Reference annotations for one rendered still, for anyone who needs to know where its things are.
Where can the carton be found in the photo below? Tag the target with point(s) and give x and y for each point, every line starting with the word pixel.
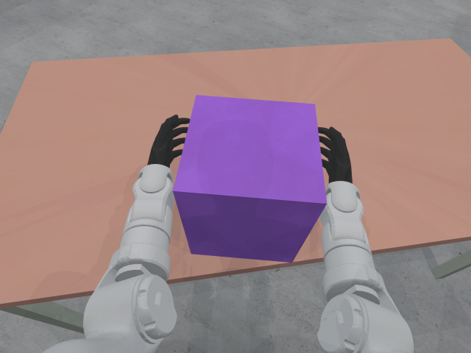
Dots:
pixel 250 182

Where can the table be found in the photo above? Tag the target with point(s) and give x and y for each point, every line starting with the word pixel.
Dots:
pixel 81 130

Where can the right robot upper arm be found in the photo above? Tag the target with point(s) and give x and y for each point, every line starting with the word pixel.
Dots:
pixel 352 324

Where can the robot right forearm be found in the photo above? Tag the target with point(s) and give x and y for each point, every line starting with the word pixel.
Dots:
pixel 346 252

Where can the right robot hand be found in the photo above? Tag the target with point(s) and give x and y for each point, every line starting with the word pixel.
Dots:
pixel 339 165

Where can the robot left forearm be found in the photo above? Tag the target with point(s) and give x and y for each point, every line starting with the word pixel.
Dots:
pixel 147 231

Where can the left robot upper arm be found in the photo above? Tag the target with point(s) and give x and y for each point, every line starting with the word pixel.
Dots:
pixel 130 316

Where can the left robot hand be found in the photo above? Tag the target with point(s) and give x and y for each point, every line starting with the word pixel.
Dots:
pixel 161 152

